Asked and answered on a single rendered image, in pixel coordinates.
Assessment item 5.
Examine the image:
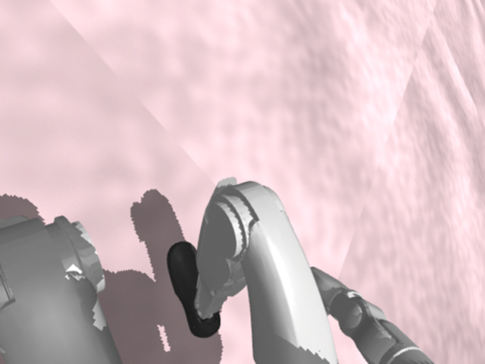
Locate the right robot arm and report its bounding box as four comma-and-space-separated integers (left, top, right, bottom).
330, 290, 435, 364

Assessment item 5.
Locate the right robot hand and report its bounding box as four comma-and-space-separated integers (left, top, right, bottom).
310, 267, 349, 315

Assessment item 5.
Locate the right robot foot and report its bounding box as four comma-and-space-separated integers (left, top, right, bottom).
167, 241, 221, 338

